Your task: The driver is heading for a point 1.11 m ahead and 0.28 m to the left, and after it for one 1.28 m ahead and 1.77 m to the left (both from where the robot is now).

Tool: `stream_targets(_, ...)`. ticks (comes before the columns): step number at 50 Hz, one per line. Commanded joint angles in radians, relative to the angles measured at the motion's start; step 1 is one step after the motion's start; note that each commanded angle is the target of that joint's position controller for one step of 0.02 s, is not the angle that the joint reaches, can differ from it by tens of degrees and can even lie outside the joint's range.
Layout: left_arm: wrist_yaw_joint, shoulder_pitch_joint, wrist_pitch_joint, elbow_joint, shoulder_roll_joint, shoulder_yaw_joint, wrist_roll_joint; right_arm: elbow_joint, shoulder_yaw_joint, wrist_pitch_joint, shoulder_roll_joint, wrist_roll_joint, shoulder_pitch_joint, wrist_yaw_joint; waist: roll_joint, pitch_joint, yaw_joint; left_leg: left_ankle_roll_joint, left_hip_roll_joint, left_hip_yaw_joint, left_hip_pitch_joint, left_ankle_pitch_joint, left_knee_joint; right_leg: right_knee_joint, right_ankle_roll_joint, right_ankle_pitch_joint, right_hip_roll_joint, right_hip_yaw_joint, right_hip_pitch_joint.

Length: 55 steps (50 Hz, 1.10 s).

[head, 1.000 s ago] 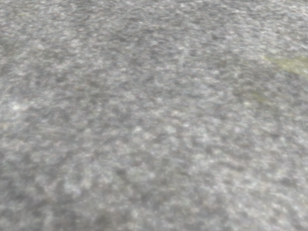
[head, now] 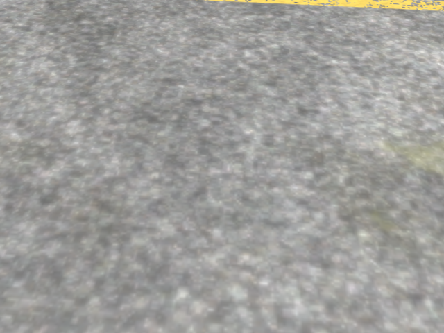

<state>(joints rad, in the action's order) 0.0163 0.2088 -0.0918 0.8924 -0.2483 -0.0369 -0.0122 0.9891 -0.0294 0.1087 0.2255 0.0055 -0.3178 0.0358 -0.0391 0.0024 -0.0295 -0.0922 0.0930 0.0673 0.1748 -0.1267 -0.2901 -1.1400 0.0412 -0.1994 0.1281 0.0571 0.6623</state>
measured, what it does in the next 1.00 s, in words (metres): walks ahead: right foot, then left foot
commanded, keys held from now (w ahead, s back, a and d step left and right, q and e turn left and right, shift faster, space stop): w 0.66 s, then w+q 0.34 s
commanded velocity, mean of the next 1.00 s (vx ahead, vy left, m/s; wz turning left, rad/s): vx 0.50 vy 0.00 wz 0.10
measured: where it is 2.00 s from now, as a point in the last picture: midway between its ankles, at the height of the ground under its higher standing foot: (187, 199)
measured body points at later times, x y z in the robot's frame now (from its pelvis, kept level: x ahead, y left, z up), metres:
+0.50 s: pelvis +0.28 -0.08 +0.00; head +0.29 -0.10 +0.45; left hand +0.33 +0.18 -0.12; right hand +0.37 -0.35 -0.14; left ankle +0.28 +0.08 -0.66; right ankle +0.30 -0.16 -0.74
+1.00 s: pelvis +0.55 -0.01 -0.01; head +0.59 +0.00 +0.44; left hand +0.59 +0.26 -0.15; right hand +0.70 -0.26 -0.13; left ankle +0.61 +0.07 -0.74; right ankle +0.47 -0.17 -0.65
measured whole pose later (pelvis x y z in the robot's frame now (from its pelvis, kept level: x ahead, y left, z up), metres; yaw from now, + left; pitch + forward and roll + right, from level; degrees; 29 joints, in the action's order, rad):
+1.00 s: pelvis +0.55 -0.01 -0.01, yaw +9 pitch +2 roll +0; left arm 0.00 0.25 -0.13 0.92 -0.25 -0.04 -0.01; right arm 0.86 -0.07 0.08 0.26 -0.01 -0.20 0.04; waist -0.01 0.04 0.00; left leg -0.10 0.09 0.01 0.37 -0.14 -0.48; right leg -1.19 0.03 -0.37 0.04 0.03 0.40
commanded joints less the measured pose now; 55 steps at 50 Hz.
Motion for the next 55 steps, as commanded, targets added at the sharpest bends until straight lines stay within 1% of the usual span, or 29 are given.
stream_targets(1, 0.007, 0.035, 0.003, -0.042, -0.047, -0.014, 0.013, -0.055, -0.021, 0.018, 0.132, -0.001, 0.040, -0.020, 0.076, 0.054, 0.047, -0.171, -0.279, -0.208, 0.106, 0.069, 0.207, 0.140, -0.028, 0.160, 0.042, 0.001, 0.021)
stream_targets(5, -0.006, -0.128, -0.009, -0.085, -0.029, -0.007, 0.003, -0.038, -0.025, 0.005, 0.160, -0.017, -0.041, -0.035, 0.077, 0.053, -0.012, -0.127, -0.264, -0.161, 0.016, 0.085, 0.190, 0.431, -0.036, 0.306, -0.003, -0.037, -0.009)
stream_targets(10, -0.036, -0.249, -0.018, -0.134, -0.043, -0.003, -0.010, -0.005, -0.032, -0.016, 0.170, -0.027, -0.114, -0.038, 0.091, 0.081, -0.048, -0.113, -0.327, -0.179, -0.145, 0.058, 0.119, 0.583, -0.017, 0.218, -0.032, -0.043, -0.008)
stream_targets(12, -0.046, -0.226, -0.027, -0.140, -0.065, -0.010, -0.010, -0.003, -0.038, -0.027, 0.182, -0.027, -0.105, -0.040, 0.104, 0.067, -0.022, -0.097, -0.351, -0.193, -0.189, 0.108, 0.064, 0.624, 0.011, 0.136, -0.049, -0.052, -0.065)
stream_targets(14, -0.045, -0.046, -0.033, -0.091, -0.118, -0.040, -0.007, -0.013, -0.035, -0.038, 0.177, -0.022, -0.067, -0.040, 0.107, -0.033, 0.080, -0.061, -0.298, -0.143, -0.172, 0.387, -0.148, 0.666, 0.052, 0.099, -0.107, -0.100, -0.319)
stream_targets(15, -0.037, 0.158, -0.035, -0.039, -0.190, -0.068, -0.002, -0.033, -0.018, -0.038, 0.139, -0.008, -0.057, -0.040, 0.055, -0.177, 0.157, -0.026, -0.237, -0.087, -0.032, 0.361, -0.418, 0.639, 0.107, 0.124, -0.024, -0.007, -0.612)
stream_targets(16, -0.035, 0.294, -0.027, -0.012, -0.306, -0.097, 0.015, -0.051, 0.018, -0.017, 0.023, -0.004, -0.159, -0.030, -0.193, -0.325, 0.143, 0.056, -0.068, -0.010, 0.394, -0.012, -0.831, 0.695, 0.263, 0.016, 0.228, 0.424, -1.024)
stream_targets(17, -0.039, 0.310, -0.026, -0.008, -0.230, -0.075, 0.012, -0.036, 0.014, 0.011, 0.056, -0.020, -0.161, -0.025, -0.223, -0.390, 0.148, 0.046, -0.043, -0.165, 0.542, -0.420, -0.998, 0.835, 0.300, -0.066, 0.283, 0.688, -1.070)
stream_targets(18, -0.039, 0.218, -0.028, -0.023, -0.167, -0.054, 0.007, -0.062, -0.013, 0.026, 0.154, -0.047, -0.069, -0.021, -0.151, -0.241, 0.130, 0.023, -0.107, -0.186, 0.628, -0.363, -1.060, 0.843, 0.242, -0.072, 0.251, 0.551, -0.948)
stream_targets(19, -0.039, 0.117, -0.026, -0.048, -0.130, -0.040, 0.005, -0.080, -0.015, 0.028, 0.163, -0.049, -0.002, -0.025, -0.079, -0.155, 0.099, 0.016, -0.165, -0.156, 0.609, -0.264, -1.030, 0.860, 0.208, 0.003, 0.211, 0.401, -0.801)
stream_targets(20, -0.044, 0.049, -0.024, -0.059, -0.098, -0.030, 0.008, -0.085, -0.019, 0.022, 0.149, -0.035, 0.033, -0.031, -0.021, -0.088, 0.071, 0.021, -0.199, -0.139, 0.569, -0.191, -0.964, 0.899, 0.191, 0.073, 0.166, 0.300, -0.667)
stream_targets(21, -0.049, 0.019, -0.027, -0.059, -0.074, -0.022, 0.014, -0.084, -0.025, 0.007, 0.135, -0.025, 0.025, -0.036, -0.032, -0.056, 0.038, 0.025, -0.229, -0.142, 0.508, -0.142, -0.902, 0.935, 0.171, 0.115, 0.126, 0.224, -0.579)
stream_targets(23, -0.053, 0.035, -0.031, -0.036, -0.071, -0.022, 0.017, -0.072, -0.022, -0.019, 0.089, -0.021, -0.011, -0.038, -0.043, -0.035, 0.011, 0.039, -0.234, -0.126, 0.444, -0.096, -0.858, 0.980, 0.177, 0.193, 0.092, 0.147, -0.501)
stream_targets(25, -0.046, 0.074, -0.034, -0.012, -0.100, -0.030, 0.018, -0.087, -0.027, -0.029, 0.088, -0.017, 0.021, -0.042, -0.025, -0.009, 0.005, 0.054, -0.238, -0.121, 0.491, -0.034, -0.796, 1.000, 0.188, 0.283, 0.087, 0.099, -0.500)
stream_targets(28, -0.028, 0.124, -0.024, 0.011, -0.112, -0.033, 0.016, -0.128, -0.030, -0.028, 0.083, -0.010, 0.139, -0.041, -0.014, 0.018, 0.029, 0.071, -0.238, -0.117, 0.570, 0.097, -0.628, 1.014, 0.180, 0.327, 0.083, 0.058, -0.543)
stream_targets(32, -0.015, 0.177, -0.017, 0.035, -0.128, -0.033, 0.006, -0.167, -0.022, -0.020, 0.064, -0.016, 0.282, -0.029, -0.020, 0.050, 0.071, 0.071, -0.204, -0.082, 0.528, 0.239, -0.398, 1.035, 0.154, 0.261, 0.063, 0.007, -0.565)
stream_targets(37, -0.006, 0.230, -0.002, 0.079, -0.137, -0.042, 0.004, -0.210, -0.014, -0.015, 0.065, -0.030, 0.387, -0.001, -0.019, 0.092, 0.099, 0.036, -0.188, -0.076, 0.566, 0.195, -0.288, 0.998, 0.140, 0.258, 0.126, -0.035, -0.730)
stream_targets(39, -0.001, 0.217, 0.007, 0.084, -0.142, -0.048, 0.004, -0.227, -0.016, -0.013, 0.074, -0.032, 0.395, 0.014, -0.022, 0.087, 0.087, 0.006, -0.173, -0.067, 0.552, 0.113, -0.275, 0.951, 0.123, 0.342, 0.149, -0.059, -0.785)
stream_targets(41, 0.003, 0.179, 0.015, 0.072, -0.164, -0.056, 0.005, -0.224, -0.031, -0.013, 0.105, -0.030, 0.333, 0.021, -0.048, 0.027, 0.041, -0.029, -0.118, -0.018, 0.406, 0.031, -0.274, 0.838, 0.097, 0.634, 0.144, -0.102, -0.797)
stream_targets(43, 0.010, 0.154, 0.028, 0.050, -0.155, -0.050, 0.014, -0.148, -0.079, -0.018, 0.181, -0.028, 0.065, 0.015, -0.023, -0.129, -0.084, -0.079, -0.048, 0.006, 0.020, 0.060, -0.246, 0.483, 0.044, 0.802, 0.068, -0.179, -0.683)
stream_targets(44, 0.010, 0.192, 0.019, 0.019, -0.119, -0.032, 0.037, -0.125, -0.108, -0.025, 0.280, -0.024, -0.095, 0.003, 0.143, -0.253, -0.108, -0.171, -0.252, -0.308, -0.323, 0.081, -0.257, 0.125, -0.003, 0.445, -0.006, -0.204, -0.376)
stream_targets(45, -0.013, 0.277, -0.016, 0.013, 0.000, 0.007, 0.035, -0.117, -0.105, -0.023, 0.303, -0.027, -0.119, 0.008, 0.328, -0.362, -0.036, -0.321, -0.432, -0.821, -0.582, -0.156, -0.074, -0.149, -0.046, -0.344, -0.193, -0.079, -0.013)
stream_targets(46, -0.023, 0.173, -0.050, 0.002, -0.104, -0.017, -0.006, -0.121, -0.085, -0.022, 0.221, -0.027, -0.110, 0.005, 0.229, -0.311, -0.079, -0.271, -0.409, -0.824, -0.557, -0.230, -0.005, -0.239, -0.015, -0.336, -0.143, 0.050, 0.100)
stream_targets(47, -0.025, 0.068, -0.069, -0.039, -0.141, -0.026, -0.028, -0.145, -0.077, -0.018, 0.190, -0.024, -0.027, 0.001, 0.174, -0.175, -0.069, -0.229, -0.378, -0.687, -0.422, -0.148, 0.007, -0.220, 0.005, -0.239, -0.099, 0.036, 0.151)
stream_targets(48, -0.017, 0.022, -0.074, -0.049, -0.142, -0.028, -0.016, -0.170, -0.068, -0.016, 0.167, -0.019, 0.048, 0.002, 0.061, -0.112, -0.034, -0.209, -0.343, -0.579, -0.268, -0.033, 0.022, -0.159, 0.009, -0.157, -0.057, 0.028, 0.104)
stream_targets(49, -0.008, 0.018, -0.070, -0.054, -0.139, -0.037, 0.005, -0.187, -0.062, -0.015, 0.147, -0.011, 0.098, 0.002, 0.033, -0.077, 0.007, -0.199, -0.315, -0.506, -0.137, 0.067, 0.039, -0.081, 0.000, -0.111, -0.027, 0.029, 0.031)
stream_targets(50, -0.005, 0.029, -0.056, -0.061, -0.134, -0.042, 0.013, -0.198, -0.055, -0.015, 0.127, -0.004, 0.119, 0.000, 0.045, -0.071, 0.038, -0.194, -0.286, -0.465, -0.065, 0.111, 0.064, -0.037, -0.007, -0.094, -0.009, 0.036, -0.033)
stream_targets(52, 0.002, 0.036, -0.034, -0.074, -0.106, -0.044, 0.021, -0.201, -0.057, -0.015, 0.141, -0.013, 0.106, -0.010, 0.074, -0.049, 0.057, -0.201, -0.261, -0.409, 0.015, 0.154, 0.094, 0.053, -0.033, -0.080, -0.007, 0.020, -0.065)
stream_targets(55, 0.010, -0.072, -0.019, -0.120, -0.095, -0.044, 0.029, -0.192, -0.069, -0.016, 0.184, -0.018, 0.036, -0.034, 0.081, -0.004, 0.030, -0.191, -0.235, -0.361, 0.058, 0.188, 0.114, 0.237, -0.075, 0.067, -0.029, 0.000, -0.020)
Velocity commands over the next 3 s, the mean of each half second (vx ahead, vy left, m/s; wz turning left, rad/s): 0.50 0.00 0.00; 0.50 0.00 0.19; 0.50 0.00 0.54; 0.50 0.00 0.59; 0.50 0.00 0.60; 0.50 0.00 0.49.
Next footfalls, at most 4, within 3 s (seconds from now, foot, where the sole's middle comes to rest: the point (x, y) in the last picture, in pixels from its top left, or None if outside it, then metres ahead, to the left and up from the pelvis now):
0.30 right None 0.34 -0.17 -0.78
0.86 left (202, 292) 0.65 0.07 -0.78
1.38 right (236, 209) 0.97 -0.05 -0.78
1.92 left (138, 191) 1.06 0.32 -0.78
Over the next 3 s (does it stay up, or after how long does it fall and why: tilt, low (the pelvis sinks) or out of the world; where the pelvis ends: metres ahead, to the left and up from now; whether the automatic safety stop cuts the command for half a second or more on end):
stays up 1.31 0.62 -0.02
